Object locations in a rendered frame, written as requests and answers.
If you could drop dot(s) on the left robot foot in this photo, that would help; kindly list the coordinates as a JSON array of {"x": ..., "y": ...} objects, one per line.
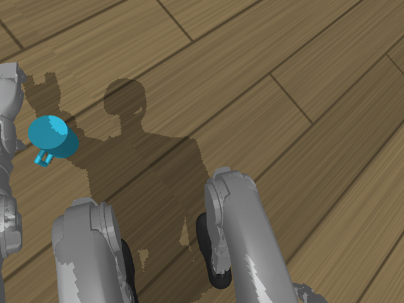
[{"x": 130, "y": 271}]

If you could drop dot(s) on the right robot hand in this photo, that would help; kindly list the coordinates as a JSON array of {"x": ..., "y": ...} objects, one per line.
[{"x": 306, "y": 294}]

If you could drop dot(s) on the left robot arm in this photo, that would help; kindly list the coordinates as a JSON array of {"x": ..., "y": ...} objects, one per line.
[{"x": 11, "y": 236}]

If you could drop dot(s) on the right robot foot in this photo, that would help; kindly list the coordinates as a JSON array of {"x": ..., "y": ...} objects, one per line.
[{"x": 217, "y": 280}]

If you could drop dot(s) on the mug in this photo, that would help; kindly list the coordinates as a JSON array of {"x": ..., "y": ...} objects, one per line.
[{"x": 52, "y": 135}]

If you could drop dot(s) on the left robot hand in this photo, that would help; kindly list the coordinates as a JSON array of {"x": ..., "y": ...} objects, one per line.
[{"x": 11, "y": 94}]

